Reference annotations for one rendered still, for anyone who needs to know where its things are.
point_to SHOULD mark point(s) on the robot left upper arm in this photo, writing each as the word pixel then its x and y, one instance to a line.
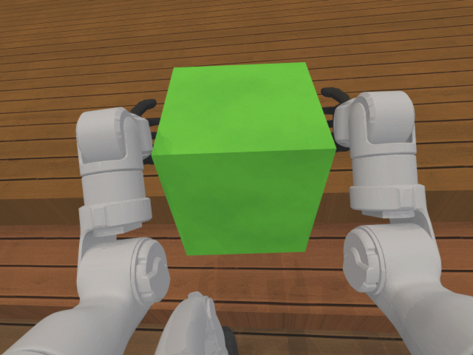
pixel 118 281

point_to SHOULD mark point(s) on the left robot foot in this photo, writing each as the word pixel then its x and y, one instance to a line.
pixel 230 341

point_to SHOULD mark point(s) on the robot right hand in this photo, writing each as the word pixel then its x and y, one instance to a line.
pixel 341 97

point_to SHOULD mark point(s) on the left robot forearm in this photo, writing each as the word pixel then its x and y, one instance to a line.
pixel 112 144

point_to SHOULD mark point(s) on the right robot forearm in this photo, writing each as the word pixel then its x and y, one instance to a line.
pixel 379 129

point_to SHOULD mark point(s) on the robot left thigh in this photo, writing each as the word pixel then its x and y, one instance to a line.
pixel 188 327

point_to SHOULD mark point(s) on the robot left hand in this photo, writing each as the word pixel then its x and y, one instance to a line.
pixel 139 109

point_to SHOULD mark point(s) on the carton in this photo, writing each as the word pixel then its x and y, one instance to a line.
pixel 243 153

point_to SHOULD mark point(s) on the robot right upper arm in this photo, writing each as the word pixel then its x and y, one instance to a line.
pixel 397 265

